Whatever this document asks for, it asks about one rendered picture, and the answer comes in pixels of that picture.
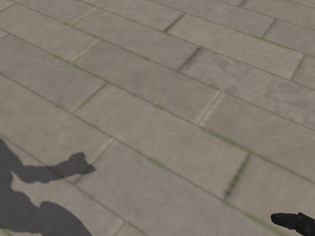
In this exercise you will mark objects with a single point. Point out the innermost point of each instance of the right robot hand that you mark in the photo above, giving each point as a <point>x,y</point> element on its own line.
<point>300,222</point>

